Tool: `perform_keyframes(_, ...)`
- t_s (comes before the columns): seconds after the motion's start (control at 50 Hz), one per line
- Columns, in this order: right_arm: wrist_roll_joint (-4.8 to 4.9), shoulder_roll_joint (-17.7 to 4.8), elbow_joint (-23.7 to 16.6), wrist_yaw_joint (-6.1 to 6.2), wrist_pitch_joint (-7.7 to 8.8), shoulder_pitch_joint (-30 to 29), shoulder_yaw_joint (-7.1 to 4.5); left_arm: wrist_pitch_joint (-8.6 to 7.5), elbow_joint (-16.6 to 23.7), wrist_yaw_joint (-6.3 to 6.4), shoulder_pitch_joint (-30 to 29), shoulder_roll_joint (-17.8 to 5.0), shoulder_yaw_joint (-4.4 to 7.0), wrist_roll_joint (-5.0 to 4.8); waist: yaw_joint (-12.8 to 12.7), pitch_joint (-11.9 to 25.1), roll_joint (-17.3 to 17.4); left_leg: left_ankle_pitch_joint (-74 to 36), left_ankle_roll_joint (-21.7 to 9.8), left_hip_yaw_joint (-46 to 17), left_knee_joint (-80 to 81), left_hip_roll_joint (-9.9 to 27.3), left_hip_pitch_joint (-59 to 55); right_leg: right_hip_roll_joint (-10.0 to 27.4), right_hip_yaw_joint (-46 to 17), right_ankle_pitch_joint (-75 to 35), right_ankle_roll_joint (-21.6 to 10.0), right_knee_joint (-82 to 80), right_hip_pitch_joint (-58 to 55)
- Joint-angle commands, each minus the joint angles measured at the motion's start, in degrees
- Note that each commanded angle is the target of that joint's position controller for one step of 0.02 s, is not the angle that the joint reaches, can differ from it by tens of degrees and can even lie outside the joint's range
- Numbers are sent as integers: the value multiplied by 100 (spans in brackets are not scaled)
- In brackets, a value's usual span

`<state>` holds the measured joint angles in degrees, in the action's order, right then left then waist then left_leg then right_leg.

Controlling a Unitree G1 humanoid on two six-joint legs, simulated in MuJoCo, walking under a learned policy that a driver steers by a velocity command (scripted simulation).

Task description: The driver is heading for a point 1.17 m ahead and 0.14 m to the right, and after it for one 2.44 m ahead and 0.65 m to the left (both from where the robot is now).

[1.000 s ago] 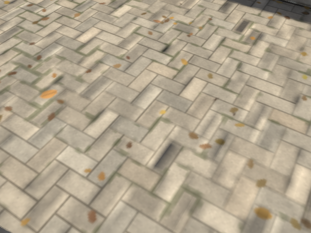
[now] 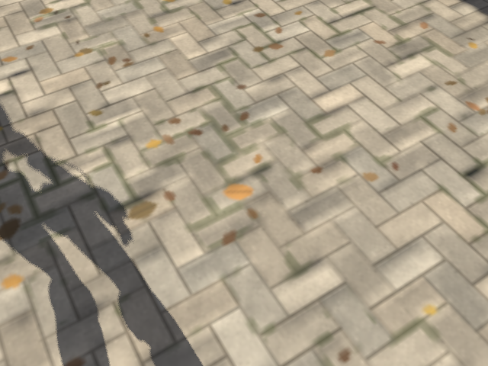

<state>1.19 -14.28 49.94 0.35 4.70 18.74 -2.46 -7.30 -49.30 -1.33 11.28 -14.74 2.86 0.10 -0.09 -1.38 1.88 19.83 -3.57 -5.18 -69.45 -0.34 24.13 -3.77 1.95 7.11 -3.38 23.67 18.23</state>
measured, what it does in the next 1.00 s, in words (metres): walks ahead: left foot, then right foot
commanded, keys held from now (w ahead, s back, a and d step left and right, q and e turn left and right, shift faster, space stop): w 0.72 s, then w+e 0.28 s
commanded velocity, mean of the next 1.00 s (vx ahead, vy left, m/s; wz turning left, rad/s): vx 0.50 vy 0.00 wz -0.03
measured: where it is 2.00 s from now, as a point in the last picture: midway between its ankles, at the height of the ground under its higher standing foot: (284, 198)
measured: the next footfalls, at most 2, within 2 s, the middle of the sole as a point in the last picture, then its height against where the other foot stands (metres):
left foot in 0.36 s outside the picture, level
right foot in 0.94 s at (282, 294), level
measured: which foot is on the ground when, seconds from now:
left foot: up 0.00-0.34, down 0.36-0.96, up 0.98-1.00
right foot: down 0.00-0.38, up 0.40-0.92, down 0.94-1.00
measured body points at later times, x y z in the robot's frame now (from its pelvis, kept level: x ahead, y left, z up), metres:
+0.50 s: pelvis +0.28 +0.07 +0.00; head +0.30 +0.09 +0.45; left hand +0.32 +0.34 -0.14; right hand +0.42 -0.19 -0.10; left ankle +0.33 +0.16 -0.74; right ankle +0.18 -0.08 -0.64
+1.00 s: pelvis +0.55 +0.02 -0.02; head +0.59 +0.01 +0.43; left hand +0.76 +0.25 -0.11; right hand +0.55 -0.26 -0.15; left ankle +0.37 +0.16 -0.66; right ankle +0.64 -0.07 -0.74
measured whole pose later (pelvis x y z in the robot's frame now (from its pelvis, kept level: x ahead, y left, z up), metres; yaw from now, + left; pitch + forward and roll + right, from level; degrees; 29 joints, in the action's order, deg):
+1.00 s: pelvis +0.55 +0.02 -0.02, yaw -6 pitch +3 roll +1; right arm 0.1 -15.4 51.9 0.2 4.8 19.4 -2.4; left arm -4.8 -44.2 -2.9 5.1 -15.2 2.9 -1.0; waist 1.7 -1.9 0.1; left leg 26.5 -0.3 0.5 -56.8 0.4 9.9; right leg -2.9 1.9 8.8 -5.5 34.3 28.2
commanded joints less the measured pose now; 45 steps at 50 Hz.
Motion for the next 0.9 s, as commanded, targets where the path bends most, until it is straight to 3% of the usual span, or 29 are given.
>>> perform_keyframes(0.02,-40,-308,-384,12,49,167,-94,-59,173,-31,90,-393,43,26,124,226,-509,-386,18,-76,208,702,1006,1573,-1834,-46,-1075,-1553,-766)
perform_keyframes(0.08,-109,-238,-608,37,30,-295,-41,-61,14,8,381,-688,106,-18,60,20,-464,-880,181,103,1070,841,1352,1582,-1384,-582,-1186,-1781,-643)
perform_keyframes(0.12,-129,-219,-757,23,57,-753,-9,-13,-42,51,545,-778,122,-52,-68,-13,-423,-1530,233,191,1877,833,1425,1496,-1116,-763,-1092,-1801,-748)
perform_keyframes(0.18,-83,-169,-911,-34,99,-1379,33,56,-144,81,831,-862,112,-118,-283,-81,-480,-2293,274,423,3003,609,1055,1309,-715,-849,-872,-1699,-781)
perform_keyframes(0.26,1,-277,-1176,-144,126,-1998,30,155,-332,83,1241,-921,104,-162,-463,-213,-557,-2173,200,452,3656,467,1009,1612,-846,-631,-789,-1434,-1378)
perform_keyframes(0.32,-4,-482,-1246,-217,181,-1866,-44,264,-363,109,1173,-1042,138,-157,-214,-104,-644,-1581,-34,536,4026,313,573,1821,-923,-1204,-636,-933,-1820)
perform_keyframes(0.34,-26,-628,-1124,-210,192,-1398,-129,297,-336,117,1056,-1055,130,-147,89,163,-637,-1507,-147,680,4186,148,-124,1667,-757,-2055,-522,-351,-1798)
perform_keyframes(0.36,-36,-927,-845,-170,196,-451,-281,314,-293,122,1028,-908,71,-93,493,757,-514,-1565,-337,633,4180,168,-1425,1350,-490,-2512,-356,777,-1431)
perform_keyframes(0.38,-107,-1452,-655,-108,168,701,-419,287,-83,139,1029,-634,-54,58,856,1702,312,-1722,-763,-797,4117,1402,-3160,930,-132,-975,-120,2777,-232)
perform_keyframes(0.4,-130,-1722,-547,-170,129,867,-460,153,-93,91,1755,54,-236,-53,444,2240,1829,-582,-1575,-3335,4883,2375,-4687,27,-286,2406,130,4449,1934)
perform_keyframes(0.42,-85,-1098,-602,-184,138,751,-309,50,-144,74,1424,-681,-74,-181,600,1846,1041,-113,-1355,-3433,5174,2232,-4364,377,-876,2464,37,5058,2553)
perform_keyframes(0.44,-65,-892,-682,-177,149,286,-233,-2,23,59,884,-912,4,-255,505,1123,698,-536,-1122,-2555,5236,2046,-3624,649,-767,1873,-45,5044,2757)
perform_keyframes(0.46,-84,-793,-763,-192,145,-165,-188,7,61,92,633,-831,0,-201,316,790,197,-1219,-1017,-1911,5366,1800,-2863,910,-637,1351,-3,4799,2486)
perform_keyframes(0.48,-113,-661,-793,-218,146,-424,-159,47,87,109,512,-754,24,-106,171,520,80,-1624,-981,-1467,5560,1579,-2303,1058,-610,1039,46,4482,2291)
perform_keyframes(0.52,-145,-555,-730,-242,198,-525,-140,186,57,107,687,-535,18,-90,-71,451,264,-2015,-977,-972,5884,1337,-1756,1196,-601,722,119,4169,1785)
perform_keyframes(0.56,-125,-655,-601,-226,245,-406,-171,280,95,124,617,-445,19,-69,-142,310,195,-2429,-1043,-619,6052,1276,-1574,1206,-547,466,206,3888,1870)
perform_keyframes(0.62,-115,-773,-406,-133,202,-99,-205,296,316,133,4,-411,27,-14,-18,84,74,-2686,-1034,-335,6189,1255,-1700,1216,-523,-282,328,3025,2341)
perform_keyframes(0.7,-81,-855,-218,-53,138,200,-200,237,530,61,-784,-284,-22,-40,233,-93,120,-2402,-825,68,6275,1078,-1786,1030,-339,-1305,296,1662,2137)
perform_keyframes(0.82,-74,-947,130,0,37,568,-241,197,891,-142,-1543,-316,-63,-145,445,-337,136,-2382,-687,341,5997,1504,-2844,864,-261,-960,15,923,2371)
perform_keyframes(0.86,-72,-1002,147,26,-15,464,-271,190,976,-222,-1533,-384,-45,-149,352,-262,187,-3093,-569,508,5669,1600,-3125,735,-173,-450,-160,853,2199)
perform_keyframes(0.9,-85,-1120,80,65,-77,253,-301,200,886,-234,-935,-591,74,-117,-13,222,349,-5052,-390,783,4791,1498,-3145,343,182,-103,-368,823,1110)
